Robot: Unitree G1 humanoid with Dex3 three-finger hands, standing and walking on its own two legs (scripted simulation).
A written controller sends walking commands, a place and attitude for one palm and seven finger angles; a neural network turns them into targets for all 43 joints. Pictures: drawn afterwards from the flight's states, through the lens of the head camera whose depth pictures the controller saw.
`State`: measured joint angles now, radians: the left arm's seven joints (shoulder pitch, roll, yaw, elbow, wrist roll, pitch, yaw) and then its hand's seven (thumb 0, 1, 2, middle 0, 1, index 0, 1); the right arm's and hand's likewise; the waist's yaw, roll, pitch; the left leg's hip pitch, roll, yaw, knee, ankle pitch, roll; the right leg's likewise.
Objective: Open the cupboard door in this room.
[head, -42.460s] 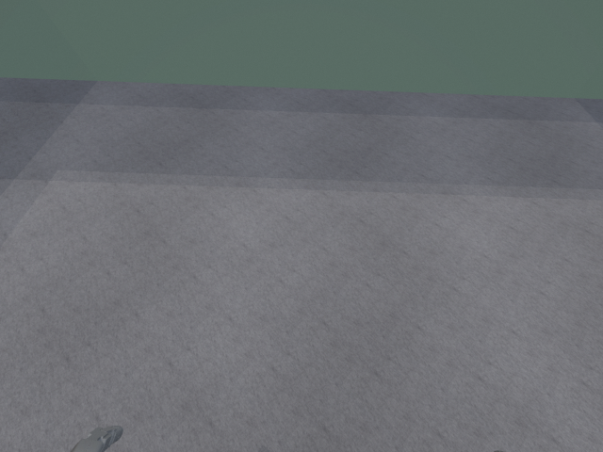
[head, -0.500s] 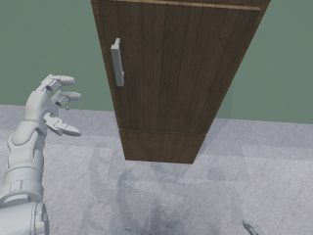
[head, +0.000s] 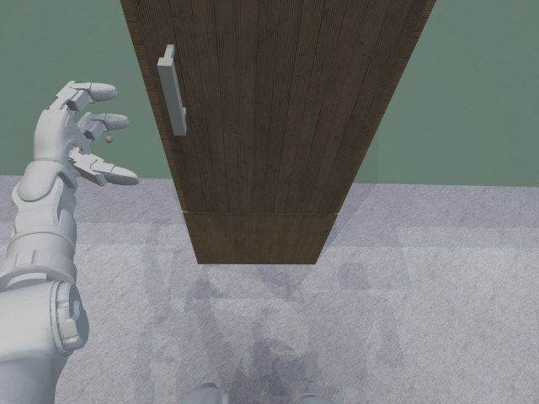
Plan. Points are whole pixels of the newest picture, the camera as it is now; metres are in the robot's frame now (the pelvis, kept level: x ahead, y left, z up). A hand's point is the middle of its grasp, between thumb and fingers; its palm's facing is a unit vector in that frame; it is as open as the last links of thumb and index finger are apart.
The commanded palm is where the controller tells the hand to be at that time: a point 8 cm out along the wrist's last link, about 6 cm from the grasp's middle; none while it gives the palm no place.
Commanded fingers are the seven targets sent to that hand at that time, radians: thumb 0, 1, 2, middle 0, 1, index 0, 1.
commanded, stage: move the hooked fingers beside the handle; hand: left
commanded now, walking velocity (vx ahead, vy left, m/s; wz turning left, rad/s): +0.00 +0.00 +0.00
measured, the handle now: (175, 92) +0.59 +0.14 +0.10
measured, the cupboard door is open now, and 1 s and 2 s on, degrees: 0 0 0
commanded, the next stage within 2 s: slide the fingers in behind the handle in 1.62 s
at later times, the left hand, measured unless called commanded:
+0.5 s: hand (133, 103) +0.55 +0.20 +0.11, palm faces +0.00 -1.00 +0.01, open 14.0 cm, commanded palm +0.52 +0.25 +0.10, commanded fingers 0.00 -0.50 0.30 -0.30 -1.20 -0.30 -1.20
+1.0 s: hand (129, 118) +0.54 +0.21 +0.09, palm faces -0.03 -1.00 +0.03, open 14.0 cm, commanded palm +0.52 +0.25 +0.10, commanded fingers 0.00 -0.50 0.30 -0.30 -1.20 -0.30 -1.20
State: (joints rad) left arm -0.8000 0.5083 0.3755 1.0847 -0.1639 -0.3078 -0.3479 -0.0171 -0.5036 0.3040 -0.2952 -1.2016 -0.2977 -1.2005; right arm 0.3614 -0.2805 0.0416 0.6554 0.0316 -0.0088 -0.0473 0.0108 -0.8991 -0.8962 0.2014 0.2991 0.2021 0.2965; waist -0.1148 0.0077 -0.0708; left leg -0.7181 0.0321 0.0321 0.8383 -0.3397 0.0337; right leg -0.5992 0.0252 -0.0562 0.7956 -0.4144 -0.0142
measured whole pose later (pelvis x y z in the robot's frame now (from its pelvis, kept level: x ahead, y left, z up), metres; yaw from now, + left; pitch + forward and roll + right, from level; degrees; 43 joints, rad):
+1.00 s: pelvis +0.02 +0.01 -0.01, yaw -1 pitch +20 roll -4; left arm -1.00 0.60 0.38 1.24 -0.10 -0.26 -0.33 -0.02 -0.50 0.30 -0.29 -1.20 -0.30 -1.20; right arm 0.39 -0.28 0.03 0.62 0.00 0.07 -0.02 0.01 -0.90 -0.90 0.20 0.30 0.20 0.30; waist -0.18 0.02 -0.10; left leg -0.87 0.05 0.02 0.92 -0.40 0.04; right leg -0.73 0.04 -0.06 0.83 -0.45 -0.01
